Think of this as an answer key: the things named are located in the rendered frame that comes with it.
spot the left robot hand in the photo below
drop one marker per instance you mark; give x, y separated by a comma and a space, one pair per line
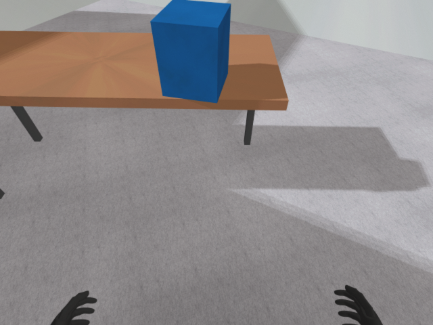
70, 310

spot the carton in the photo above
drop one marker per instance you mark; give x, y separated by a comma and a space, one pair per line
191, 40

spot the right robot hand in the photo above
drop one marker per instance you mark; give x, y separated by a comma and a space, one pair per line
365, 314

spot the table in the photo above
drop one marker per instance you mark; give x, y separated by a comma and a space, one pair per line
120, 70

